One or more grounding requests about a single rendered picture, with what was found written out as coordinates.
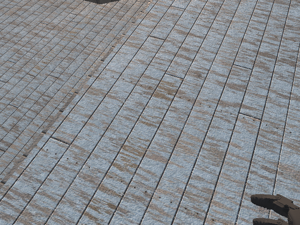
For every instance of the right robot hand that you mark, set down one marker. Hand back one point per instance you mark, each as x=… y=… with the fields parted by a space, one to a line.
x=280 y=205

